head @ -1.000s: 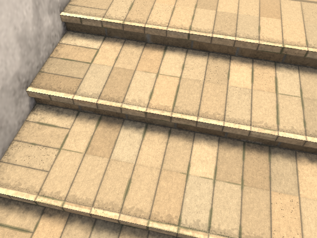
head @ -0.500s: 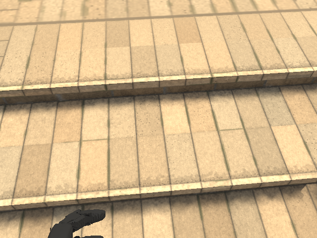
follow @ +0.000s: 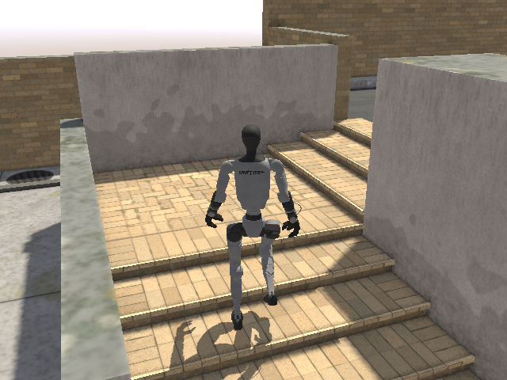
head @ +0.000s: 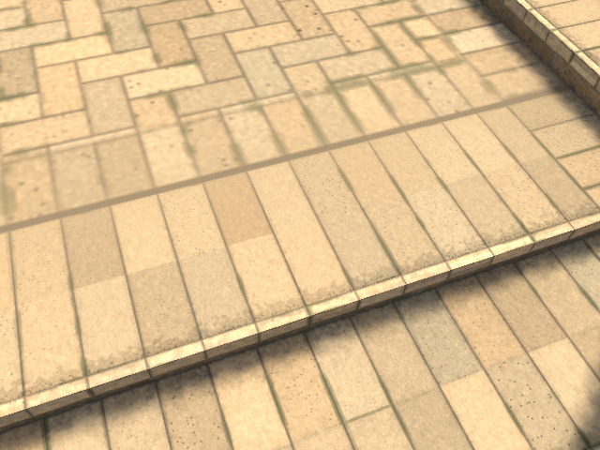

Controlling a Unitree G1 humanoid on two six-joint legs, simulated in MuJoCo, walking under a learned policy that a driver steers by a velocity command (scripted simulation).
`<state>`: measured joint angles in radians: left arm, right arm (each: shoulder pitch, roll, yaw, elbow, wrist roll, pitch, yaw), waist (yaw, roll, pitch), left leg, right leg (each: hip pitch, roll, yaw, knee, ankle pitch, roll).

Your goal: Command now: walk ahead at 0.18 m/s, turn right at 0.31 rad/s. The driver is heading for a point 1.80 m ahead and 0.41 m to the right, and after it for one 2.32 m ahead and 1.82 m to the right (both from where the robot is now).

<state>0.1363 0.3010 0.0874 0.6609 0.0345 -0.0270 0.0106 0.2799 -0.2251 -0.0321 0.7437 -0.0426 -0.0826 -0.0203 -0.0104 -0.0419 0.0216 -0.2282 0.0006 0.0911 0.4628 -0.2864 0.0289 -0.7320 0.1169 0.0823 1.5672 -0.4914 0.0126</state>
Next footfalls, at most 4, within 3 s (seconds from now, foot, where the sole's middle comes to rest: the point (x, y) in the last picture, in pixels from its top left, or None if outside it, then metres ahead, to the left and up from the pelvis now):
0.22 right None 0.32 -0.11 -0.66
0.90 left None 0.32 0.06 -0.66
1.34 right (385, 362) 0.60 -0.18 -0.66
1.80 left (322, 225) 0.89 -0.05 -0.55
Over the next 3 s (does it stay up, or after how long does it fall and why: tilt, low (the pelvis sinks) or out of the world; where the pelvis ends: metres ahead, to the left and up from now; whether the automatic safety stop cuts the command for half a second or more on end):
stays up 1.41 -0.22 0.22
